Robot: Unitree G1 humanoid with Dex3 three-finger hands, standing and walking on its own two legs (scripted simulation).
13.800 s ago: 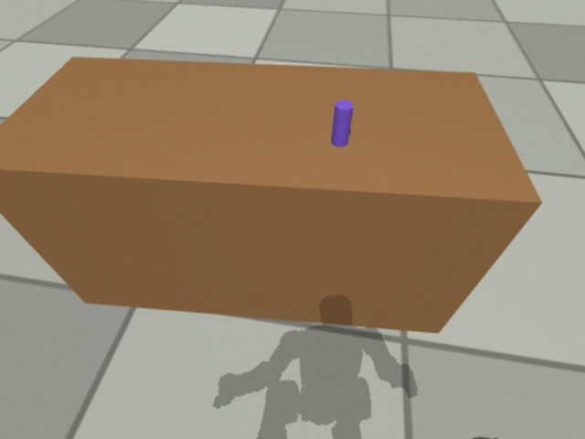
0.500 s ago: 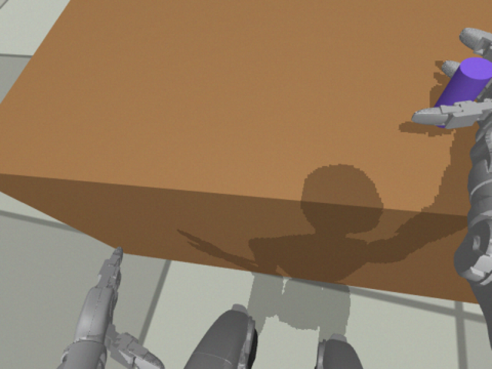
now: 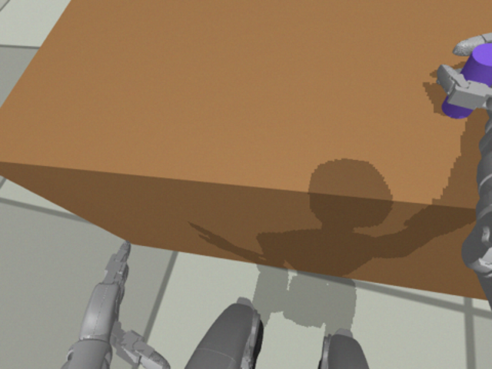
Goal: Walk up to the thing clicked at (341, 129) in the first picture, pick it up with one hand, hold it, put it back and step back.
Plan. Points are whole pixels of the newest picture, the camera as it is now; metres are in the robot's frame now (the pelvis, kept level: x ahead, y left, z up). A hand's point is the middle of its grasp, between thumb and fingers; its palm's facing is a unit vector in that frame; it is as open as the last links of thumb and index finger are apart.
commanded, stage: settle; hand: right
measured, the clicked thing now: (471, 84) +0.56 -0.21 +0.07
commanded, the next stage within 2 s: lift in 0.82 s
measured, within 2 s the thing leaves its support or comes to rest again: leaves its support in 0.06 s
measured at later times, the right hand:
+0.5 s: hand out of the picture +0.57 -0.21 +0.13, palm faces +0.15 +0.99 +0.00, open 5.3 cm
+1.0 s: hand out of the picture +0.56 -0.20 +0.15, palm faces +0.14 +0.99 +0.00, open 5.3 cm
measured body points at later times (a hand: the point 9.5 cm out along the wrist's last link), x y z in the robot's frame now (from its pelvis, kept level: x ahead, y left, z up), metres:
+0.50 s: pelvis +0.02 +0.00 +0.02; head +0.14 -0.03 +0.45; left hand +0.16 +0.26 +0.00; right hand +0.55 -0.26 +0.13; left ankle +0.05 +0.13 -0.65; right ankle +0.00 -0.13 -0.65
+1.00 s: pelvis +0.02 +0.00 +0.03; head +0.13 -0.02 +0.47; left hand +0.17 +0.27 +0.00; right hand +0.55 -0.25 +0.16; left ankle +0.05 +0.13 -0.65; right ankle +0.00 -0.13 -0.65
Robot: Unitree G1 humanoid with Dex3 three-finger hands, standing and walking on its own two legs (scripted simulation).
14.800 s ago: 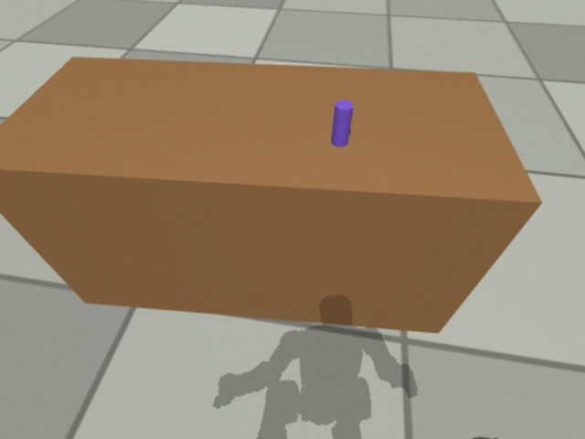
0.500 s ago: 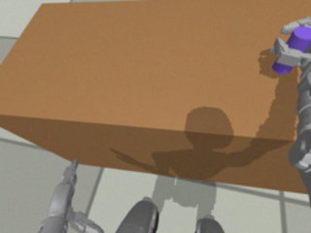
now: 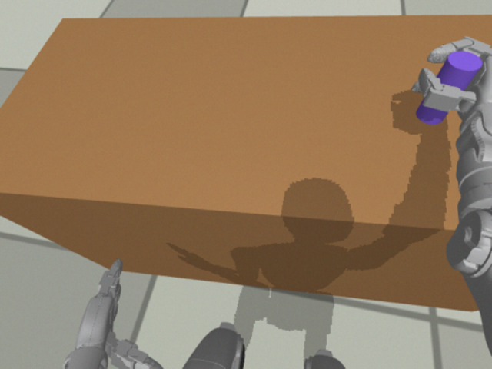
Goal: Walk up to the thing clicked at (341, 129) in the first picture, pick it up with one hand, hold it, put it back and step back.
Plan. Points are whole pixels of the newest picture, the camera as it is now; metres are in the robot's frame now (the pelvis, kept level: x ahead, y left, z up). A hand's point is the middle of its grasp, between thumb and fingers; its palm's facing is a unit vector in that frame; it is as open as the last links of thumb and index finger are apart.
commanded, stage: lift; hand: right
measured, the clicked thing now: (445, 90) +0.54 -0.21 +0.10
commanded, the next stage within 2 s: hold in 1.46 s
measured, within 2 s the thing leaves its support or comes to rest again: neither
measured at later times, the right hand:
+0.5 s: hand (461, 84) +0.48 -0.19 +0.17, palm faces +0.12 +0.99 +0.00, open 5.3 cm
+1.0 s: hand out of the picture +0.38 -0.18 +0.22, palm faces +0.12 +0.99 -0.01, open 5.2 cm
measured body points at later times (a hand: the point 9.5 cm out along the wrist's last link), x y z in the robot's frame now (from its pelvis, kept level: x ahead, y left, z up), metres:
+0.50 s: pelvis +0.01 +0.00 +0.02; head +0.06 +0.00 +0.47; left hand +0.16 +0.26 -0.02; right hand +0.47 -0.24 +0.17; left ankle +0.03 +0.13 -0.68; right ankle -0.02 -0.13 -0.68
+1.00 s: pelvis +0.00 +0.01 +0.04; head -0.01 +0.03 +0.49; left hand +0.16 +0.27 -0.02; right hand +0.37 -0.23 +0.22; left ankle +0.03 +0.13 -0.68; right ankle -0.02 -0.13 -0.68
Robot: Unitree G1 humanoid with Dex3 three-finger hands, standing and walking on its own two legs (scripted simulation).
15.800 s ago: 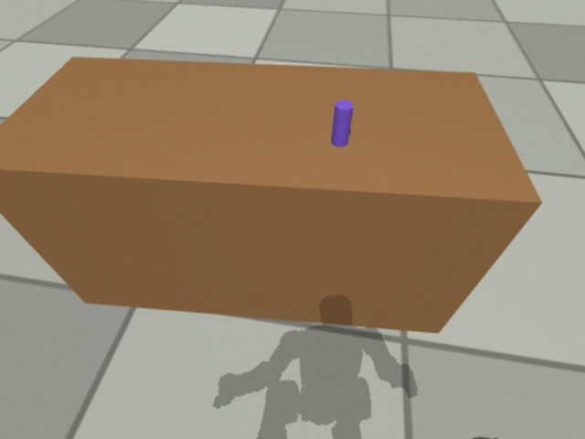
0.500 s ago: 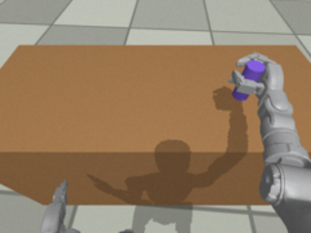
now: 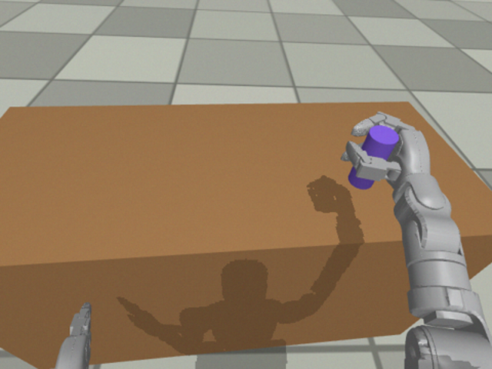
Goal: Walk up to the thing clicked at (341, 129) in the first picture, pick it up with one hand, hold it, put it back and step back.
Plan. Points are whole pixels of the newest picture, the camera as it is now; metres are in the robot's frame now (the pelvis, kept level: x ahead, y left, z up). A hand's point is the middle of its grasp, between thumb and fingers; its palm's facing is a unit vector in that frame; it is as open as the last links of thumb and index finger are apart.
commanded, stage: lift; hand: right
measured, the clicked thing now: (371, 159) +0.39 -0.20 +0.17
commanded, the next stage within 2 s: hold in 0.46 s
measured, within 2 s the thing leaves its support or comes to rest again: neither
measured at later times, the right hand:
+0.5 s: hand (383, 161) +0.33 -0.18 +0.21, palm faces +0.10 +0.99 -0.01, open 5.2 cm
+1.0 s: hand (393, 146) +0.33 -0.18 +0.24, palm faces +0.11 +0.99 -0.02, open 5.2 cm
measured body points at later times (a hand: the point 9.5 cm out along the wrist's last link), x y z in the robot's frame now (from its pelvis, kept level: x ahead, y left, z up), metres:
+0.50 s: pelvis -0.02 +0.00 +0.01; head -0.05 +0.02 +0.46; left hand +0.15 +0.26 -0.06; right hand +0.32 -0.23 +0.22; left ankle +0.03 +0.12 -0.72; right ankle -0.02 -0.14 -0.72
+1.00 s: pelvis -0.01 +0.00 +0.01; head -0.04 +0.03 +0.46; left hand +0.16 +0.26 -0.07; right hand +0.32 -0.24 +0.24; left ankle +0.03 +0.12 -0.72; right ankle -0.02 -0.14 -0.72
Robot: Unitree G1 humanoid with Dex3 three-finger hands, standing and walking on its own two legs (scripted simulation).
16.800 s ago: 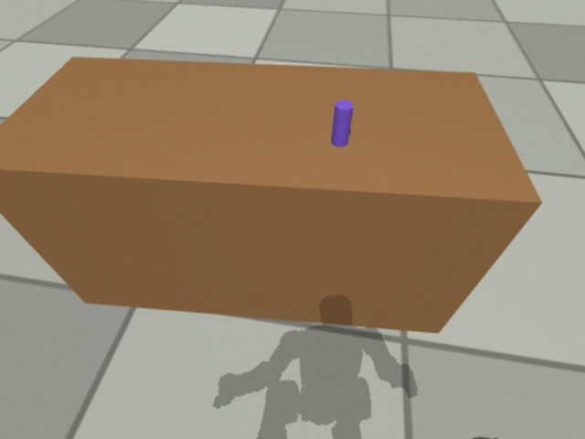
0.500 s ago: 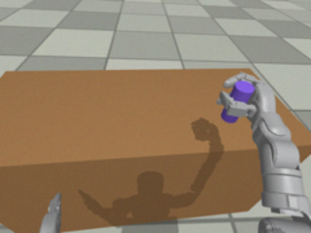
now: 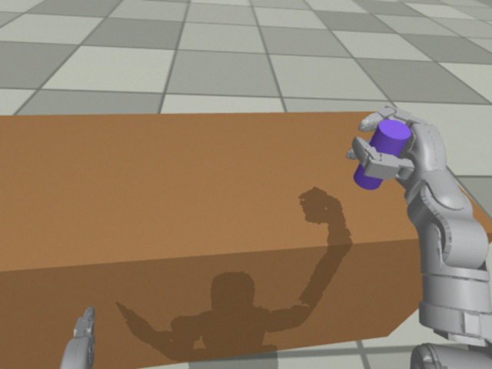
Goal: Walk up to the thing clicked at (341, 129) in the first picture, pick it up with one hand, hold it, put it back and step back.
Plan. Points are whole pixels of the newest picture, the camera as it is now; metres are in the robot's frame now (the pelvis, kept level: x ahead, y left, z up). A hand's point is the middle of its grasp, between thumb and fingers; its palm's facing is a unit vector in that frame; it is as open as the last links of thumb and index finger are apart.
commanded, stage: hold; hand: right
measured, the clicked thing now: (379, 156) +0.35 -0.19 +0.21
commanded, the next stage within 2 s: none
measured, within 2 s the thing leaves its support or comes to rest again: neither
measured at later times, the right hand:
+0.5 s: hand (372, 155) +0.35 -0.18 +0.21, palm faces +0.11 +0.99 -0.01, open 5.2 cm
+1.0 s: hand (369, 157) +0.35 -0.17 +0.22, palm faces +0.09 +1.00 -0.02, open 5.2 cm
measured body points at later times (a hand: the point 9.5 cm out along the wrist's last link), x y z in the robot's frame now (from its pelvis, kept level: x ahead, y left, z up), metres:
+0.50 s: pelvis +0.01 +0.00 +0.00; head -0.01 +0.03 +0.45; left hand +0.17 +0.26 -0.08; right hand +0.34 -0.23 +0.22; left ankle +0.04 +0.12 -0.73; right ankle -0.01 -0.14 -0.73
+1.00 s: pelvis +0.01 +0.00 +0.00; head -0.02 +0.03 +0.45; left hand +0.17 +0.26 -0.08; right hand +0.33 -0.23 +0.22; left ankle +0.04 +0.12 -0.73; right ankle -0.01 -0.14 -0.73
